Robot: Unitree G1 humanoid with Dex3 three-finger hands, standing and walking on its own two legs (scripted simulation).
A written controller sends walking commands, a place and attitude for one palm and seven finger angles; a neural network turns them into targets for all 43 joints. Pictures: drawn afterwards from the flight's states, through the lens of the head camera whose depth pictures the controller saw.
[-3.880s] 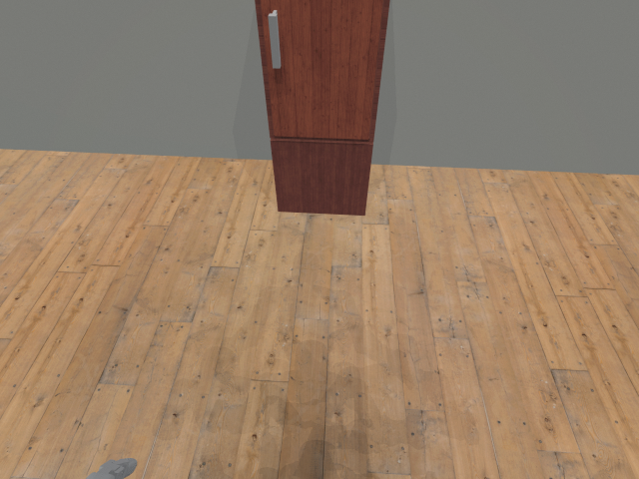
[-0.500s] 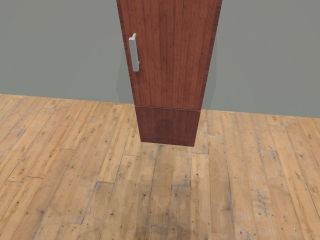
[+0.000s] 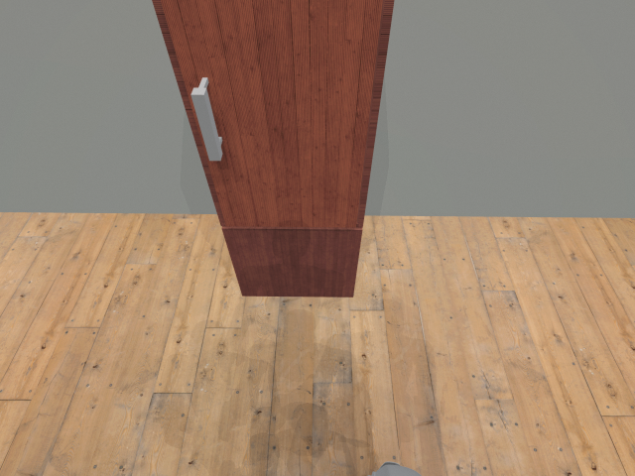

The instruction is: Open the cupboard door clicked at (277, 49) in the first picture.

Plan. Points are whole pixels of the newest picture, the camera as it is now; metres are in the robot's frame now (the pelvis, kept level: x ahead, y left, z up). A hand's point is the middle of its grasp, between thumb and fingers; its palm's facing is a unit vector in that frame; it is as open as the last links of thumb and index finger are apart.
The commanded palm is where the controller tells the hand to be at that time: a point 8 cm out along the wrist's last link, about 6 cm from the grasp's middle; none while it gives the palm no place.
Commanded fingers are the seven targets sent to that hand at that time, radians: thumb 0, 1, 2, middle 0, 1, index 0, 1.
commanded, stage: take the last steps up to it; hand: left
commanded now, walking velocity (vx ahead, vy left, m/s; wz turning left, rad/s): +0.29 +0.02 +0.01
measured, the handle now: (210, 120) +0.74 +0.24 +0.02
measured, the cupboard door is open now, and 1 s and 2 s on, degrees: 0 0 0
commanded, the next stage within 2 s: come to a stop and stand still in 0.36 s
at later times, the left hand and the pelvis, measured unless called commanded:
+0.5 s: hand out of the picture +0.10 +0.16 -0.19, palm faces +0.15 -0.98 -0.12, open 7.3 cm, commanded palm none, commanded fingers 0.00 0.90 0.90 -0.20 -0.30 -0.20 -0.30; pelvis +0.16 +0.01 -0.01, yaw +3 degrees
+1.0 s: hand (204, 438) +0.20 +0.18 -0.17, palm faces +0.04 -0.96 -0.26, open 7.4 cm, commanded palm none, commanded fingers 0.00 0.90 0.90 -0.20 -0.30 -0.20 -0.30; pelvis +0.15 -0.03 +0.00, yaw +1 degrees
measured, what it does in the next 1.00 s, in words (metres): walks ahead: right foot, then left foot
